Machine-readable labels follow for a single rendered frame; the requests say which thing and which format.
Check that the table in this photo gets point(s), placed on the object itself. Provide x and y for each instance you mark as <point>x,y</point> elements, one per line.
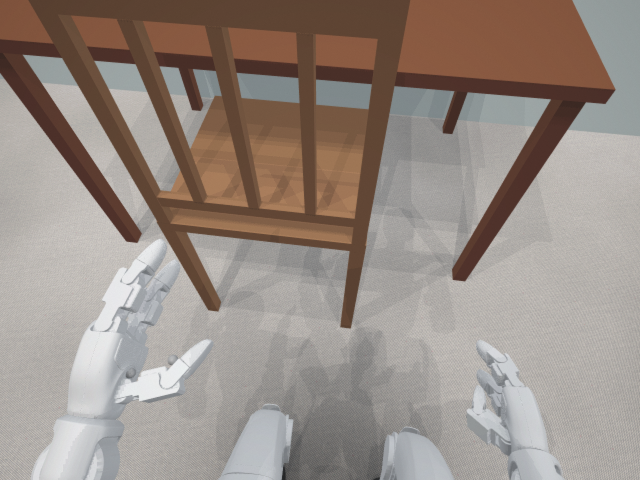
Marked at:
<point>524,48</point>

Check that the left robot thigh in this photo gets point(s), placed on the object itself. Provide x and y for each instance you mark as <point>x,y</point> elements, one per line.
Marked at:
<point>262,448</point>

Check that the right robot thigh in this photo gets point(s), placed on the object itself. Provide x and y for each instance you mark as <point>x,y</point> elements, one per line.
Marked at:
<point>409,456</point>

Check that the left robot forearm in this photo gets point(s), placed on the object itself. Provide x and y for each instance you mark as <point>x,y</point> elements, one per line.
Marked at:
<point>82,449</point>

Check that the robot left hand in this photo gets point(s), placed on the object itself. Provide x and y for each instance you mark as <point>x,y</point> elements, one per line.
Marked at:
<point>110,346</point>

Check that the right robot forearm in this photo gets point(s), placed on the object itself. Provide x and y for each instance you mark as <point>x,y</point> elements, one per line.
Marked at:
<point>533,464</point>

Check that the robot thigh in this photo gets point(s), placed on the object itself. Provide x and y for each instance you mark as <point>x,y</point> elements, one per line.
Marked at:
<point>262,448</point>
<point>409,456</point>

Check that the chair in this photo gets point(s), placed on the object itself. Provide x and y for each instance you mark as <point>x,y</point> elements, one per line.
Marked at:
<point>282,172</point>

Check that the robot right hand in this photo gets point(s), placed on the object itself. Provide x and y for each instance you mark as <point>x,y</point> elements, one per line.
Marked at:
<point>511,400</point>

